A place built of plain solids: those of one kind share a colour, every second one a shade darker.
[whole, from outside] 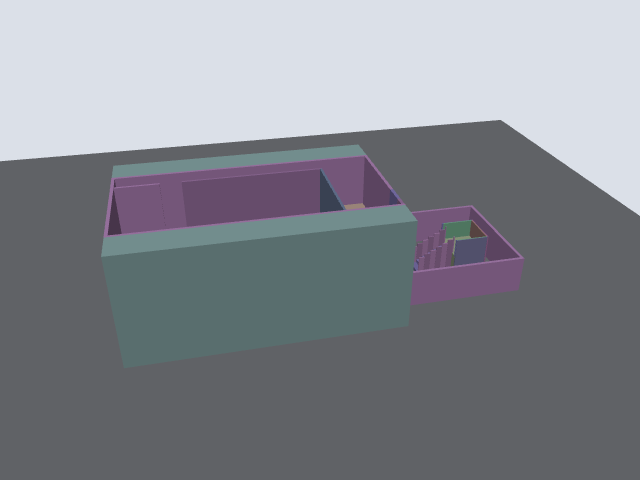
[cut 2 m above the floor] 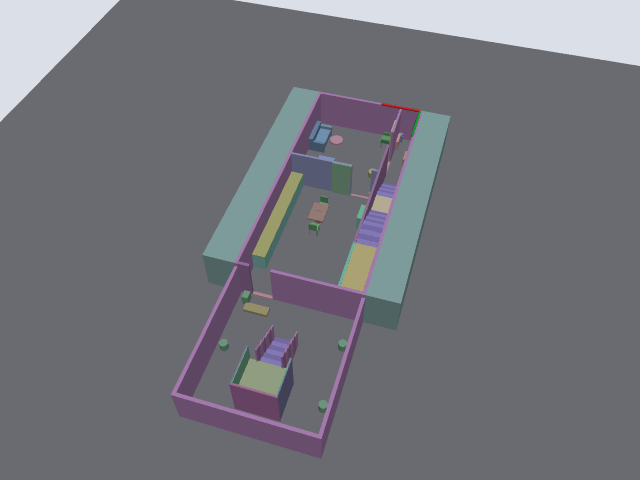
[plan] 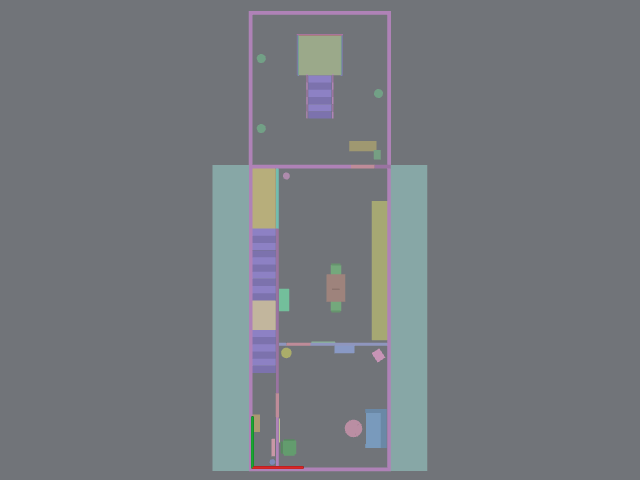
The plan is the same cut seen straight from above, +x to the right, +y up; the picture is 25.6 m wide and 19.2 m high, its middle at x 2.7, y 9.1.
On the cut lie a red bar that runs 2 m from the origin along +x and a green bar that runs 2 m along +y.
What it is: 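A terraced town house, two up and two down, 5.4 m between the party walls, 12.0 m deep; a hall 0.94 m wide; a stair of 17 risers of 160 mm on goings of 288 mm, 0.94 m wide, straight between the party wall and the hall's partition, arriving straight on the upper floor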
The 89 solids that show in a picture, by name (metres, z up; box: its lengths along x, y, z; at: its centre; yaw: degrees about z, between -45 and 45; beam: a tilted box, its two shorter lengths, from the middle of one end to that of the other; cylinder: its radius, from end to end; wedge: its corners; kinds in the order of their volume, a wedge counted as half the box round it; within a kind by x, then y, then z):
{
 "neighbour_1": {"box": [1.46, 12.24, 5.37], "at": [-0.87, 5.98, 2.63]},
 "neighbour_2": {"box": [1.46, 12.24, 5.37], "at": [6.26, 5.98, 2.63]},
 "wall_1": {"box": [0.15, 12.26, 5.37], "at": [-0.07, 5.98, 2.63]},
 "wall_2": {"box": [0.15, 6.3, 1.85], "at": [-0.07, 15.11, 0.88]},
 "wall_3": {"box": [0.12, 2.0, 5.37], "at": [1.0, 1.0, 2.63]},
 "wall_4": {"box": [0.12, 6.58, 5.37], "at": [1.0, 6.27, 2.63]},
 "wall_5": {"box": [4.09, 0.15, 5.37], "at": [1.89, 12.03, 2.63]},
 "wall_6": {"box": [5.69, 0.15, 5.37], "at": [2.69, -0.07, 2.63]},
 "wall_7": {"box": [5.69, 0.15, 1.85], "at": [2.69, 18.18, 0.88]},
 "wall_8": {"box": [0.65, 0.15, 5.37], "at": [5.21, 12.03, 2.63]},
 "wall_9": {"box": [0.15, 12.26, 5.37], "at": [5.46, 5.98, 2.63]},
 "wall_10": {"box": [0.15, 6.3, 1.85], "at": [5.46, 15.11, 0.88]},
 "tread_1": {"box": [0.94, 0.29, 0.21], "at": [0.47, 3.92, 0.05]},
 "tread_2": {"box": [0.94, 0.29, 0.37], "at": [0.47, 4.21, 0.13]},
 "tread_3": {"box": [0.94, 0.29, 0.53], "at": [0.47, 4.5, 0.21]},
 "tread_4": {"box": [0.94, 0.29, 0.69], "at": [0.47, 4.78, 0.29]},
 "tread_5": {"box": [0.94, 0.29, 0.85], "at": [0.47, 5.07, 0.37]},
 "tread_6": {"box": [0.94, 0.29, 1.01], "at": [0.47, 5.36, 0.45]},
 "tread_7": {"box": [0.94, 0.29, 1.17], "at": [0.47, 6.83, 0.53]},
 "tread_8": {"box": [0.94, 0.29, 1.33], "at": [0.47, 7.11, 0.61]},
 "tread_9": {"box": [0.94, 0.29, 1.49], "at": [0.47, 7.4, 0.69]},
 "tread_10": {"box": [0.94, 0.29, 1.65], "at": [0.47, 7.69, 0.77]},
 "tread_11": {"box": [0.94, 0.29, 1.81], "at": [0.47, 7.98, 0.85]},
 "tread_12": {"box": [0.94, 0.29, 1.97], "at": [0.47, 8.26, 0.93]},
 "tread_13": {"box": [0.94, 0.29, 2.13], "at": [0.47, 8.55, 1.01]},
 "tread_14": {"box": [0.94, 0.29, 2.29], "at": [0.47, 8.84, 1.09]},
 "tread_15": {"box": [0.94, 0.29, 2.45], "at": [0.47, 9.13, 1.17]},
 "tread_16": {"box": [0.94, 0.29, 2.61], "at": [0.47, 9.42, 1.25]},
 "tread_17": {"box": [0.94, 0.29, 0.21], "at": [2.69, 14.1, 0.05]},
 "tread_18": {"box": [0.94, 0.29, 0.37], "at": [2.69, 14.39, 0.13]},
 "tread_19": {"box": [0.94, 0.29, 0.53], "at": [2.69, 14.68, 0.21]},
 "tread_20": {"box": [0.94, 0.29, 0.69], "at": [2.69, 14.97, 0.29]},
 "tread_21": {"box": [0.94, 0.29, 0.85], "at": [2.69, 15.25, 0.37]},
 "tread_22": {"box": [0.94, 0.29, 1.01], "at": [2.69, 15.54, 0.45]},
 "under_landing_1": {"box": [0.94, 2.4, 2.67], "at": [0.47, 10.76, 1.28]},
 "plat_1": {"box": [1.74, 1.6, 1.17], "at": [2.69, 16.49, 0.53]},
 "kitchen_run_units_1": {"box": [0.6, 5.57, 0.91], "at": [5.09, 7.88, 0.41]},
 "bedroom_front_wall_1": {"box": [4.39, 0.12, 2.7], "at": [3.19, 9.5, 3.97]},
 "upper_floor_1": {"box": [5.41, 2.44, 0.1], "at": [2.69, 10.76, 2.67]},
 "half_landing_1": {"box": [0.94, 1.18, 1.01], "at": [0.47, 6.09, 0.45]},
 "kitchen_wall_1": {"box": [0.3, 0.12, 2.67], "at": [1.21, 4.93, 1.28]},
 "kitchen_wall_2": {"box": [3.07, 0.12, 2.67], "at": [3.85, 4.93, 1.28]},
 "sofa_1": {"box": [0.65, 1.24, 0.37], "at": [4.86, 1.56, 0.24]},
 "sofa_2": {"box": [0.86, 0.16, 0.65], "at": [4.94, 0.86, 0.28]},
 "sofa_3": {"box": [0.86, 0.16, 0.65], "at": [4.94, 2.26, 0.28]},
 "sofa_4": {"box": [0.24, 1.56, 0.83], "at": [5.25, 1.56, 0.36]},
 "partition_low_beyond_1": {"box": [0.12, 2.4, 2.67], "at": [1.0, 10.76, 1.28]},
 "shelf_1": {"box": [0.8, 0.3, 1.95], "at": [3.68, 4.72, 0.93]},
 "guard_ground_1": {"box": [0.06, 1.6, 2.07], "at": [1.8, 16.49, 0.98]},
 "guard_ground_2": {"box": [0.06, 1.6, 2.07], "at": [3.59, 16.49, 0.98]},
 "back_wall_over_door_1": {"box": [0.97, 0.15, 2.74], "at": [4.41, 12.03, 3.95]},
 "dresser_1": {"box": [0.42, 0.9, 0.92], "at": [1.27, 6.7, 0.41]},
 "piece_1": {"box": [0.06, 0.29, 1.11], "at": [2.18, 14.1, 0.5]},
 "piece_2": {"box": [0.06, 0.29, 1.27], "at": [2.18, 14.39, 0.58]},
 "piece_3": {"box": [0.06, 0.29, 1.43], "at": [2.18, 14.68, 0.66]},
 "piece_4": {"box": [0.06, 0.29, 1.59], "at": [2.18, 14.97, 0.74]},
 "piece_5": {"box": [0.06, 0.29, 1.75], "at": [2.18, 15.25, 0.82]},
 "piece_6": {"box": [0.06, 0.29, 1.91], "at": [2.18, 15.54, 0.9]},
 "piece_7": {"box": [0.06, 0.29, 1.11], "at": [3.21, 14.1, 0.5]},
 "piece_8": {"box": [0.06, 0.29, 1.27], "at": [3.21, 14.39, 0.58]},
 "piece_9": {"box": [0.06, 0.29, 1.43], "at": [3.21, 14.68, 0.66]},
 "piece_10": {"box": [0.06, 0.29, 1.59], "at": [3.21, 14.97, 0.74]},
 "piece_11": {"box": [0.06, 0.29, 1.75], "at": [3.21, 15.25, 0.82]},
 "piece_12": {"box": [0.06, 0.29, 1.91], "at": [3.21, 15.54, 0.9]},
 "guard_far_ground_1": {"box": [1.86, 0.06, 2.07], "at": [2.69, 17.32, 0.98]},
 "guard_whole_1": {"box": [0.06, 1.6, 0.9], "at": [1.83, 16.49, 1.57]},
 "guard_whole_2": {"box": [0.06, 1.6, 0.9], "at": [3.56, 16.49, 1.57]},
 "kitchen_run_worktop_1": {"box": [0.62, 5.57, 0.04], "at": [5.08, 7.88, 0.88]},
 "plant_pot_1": {"cylinder": 0.18, "from": [0.35, 13.56, 0.0], "to": [0.35, 13.56, 0.38]},
 "plant_pot_2": {"cylinder": 0.18, "from": [0.35, 16.36, 0.0], "to": [0.35, 16.36, 0.38]},
 "plant_pot_3": {"cylinder": 0.18, "from": [5.04, 14.96, 0.0], "to": [5.04, 14.96, 0.38]},
 "shoe_rack_1": {"box": [0.3, 0.7, 0.5], "at": [0.15, 1.77, 0.2]},
 "door_leaf_kitchen_1": {"box": [0.95, 0.05, 2.07], "at": [2.83, 5.02, 0.98]},
 "guard_far_whole_1": {"box": [1.74, 0.06, 0.9], "at": [2.69, 17.29, 1.57]},
 "yard_step_1": {"box": [1.09, 0.41, 0.2], "at": [4.41, 12.86, 0.05]},
 "box_cardboard_1": {"box": [0.36, 0.44, 0.45], "at": [5.04, 4.48, 0.17], "yaw": 33.3},
 "meeting_table_1": {"box": [0.75, 1.1, 0.07], "at": [3.34, 7.18, 0.7]},
 "radiator_1": {"box": [0.14, 0.7, 0.6], "at": [0.83, 0.8, 0.42]},
 "bin_recycle_1": {"box": [0.28, 0.38, 0.55], "at": [4.99, 12.51, 0.23]},
 "floor_lamp_1": {"cylinder": 0.21, "from": [1.36, 4.58, 1.25], "to": [1.36, 4.58, 1.55]},
 "side_chair_1": {"box": [0.38, 0.08, 0.38], "at": [3.34, 6.24, 0.65]},
 "side_chair_2": {"box": [0.42, 0.42, 0.04], "at": [3.34, 6.48, 0.43]},
 "side_chair_3": {"box": [0.42, 0.42, 0.04], "at": [3.34, 7.88, 0.43]},
 "side_chair_4": {"box": [0.38, 0.08, 0.38], "at": [3.34, 8.12, 0.65]},
 "armchair_shell_1": {"box": [0.54, 0.55, 0.1], "at": [1.49, 0.8, 0.4]},
 "threshold_1": {"box": [0.13, 0.97, 0.07], "at": [1.0, 2.49, -0.01]},
 "threshold_2": {"box": [0.96, 0.13, 0.07], "at": [1.84, 4.93, -0.01]},
 "threshold_3": {"box": [0.95, 0.16, 0.08], "at": [4.41, 12.03, -0.01]},
 "coffee_table_1": {"cylinder": 0.35, "from": [4.04, 1.56, 0.33], "to": [4.04, 1.56, 0.4]}
}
